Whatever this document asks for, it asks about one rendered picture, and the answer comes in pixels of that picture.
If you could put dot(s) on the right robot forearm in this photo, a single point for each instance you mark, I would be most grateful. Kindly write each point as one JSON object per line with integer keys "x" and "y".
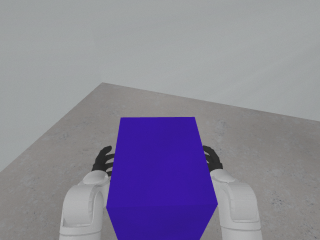
{"x": 238, "y": 207}

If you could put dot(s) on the left robot forearm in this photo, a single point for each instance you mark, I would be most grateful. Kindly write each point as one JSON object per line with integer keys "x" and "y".
{"x": 82, "y": 211}

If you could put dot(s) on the robot right hand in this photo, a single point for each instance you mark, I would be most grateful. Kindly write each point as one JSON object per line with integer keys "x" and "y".
{"x": 212, "y": 158}

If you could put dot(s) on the robot left hand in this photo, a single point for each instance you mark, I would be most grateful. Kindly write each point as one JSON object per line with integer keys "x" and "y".
{"x": 102, "y": 158}

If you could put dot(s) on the carton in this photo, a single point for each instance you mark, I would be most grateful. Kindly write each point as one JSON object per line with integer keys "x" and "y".
{"x": 160, "y": 186}

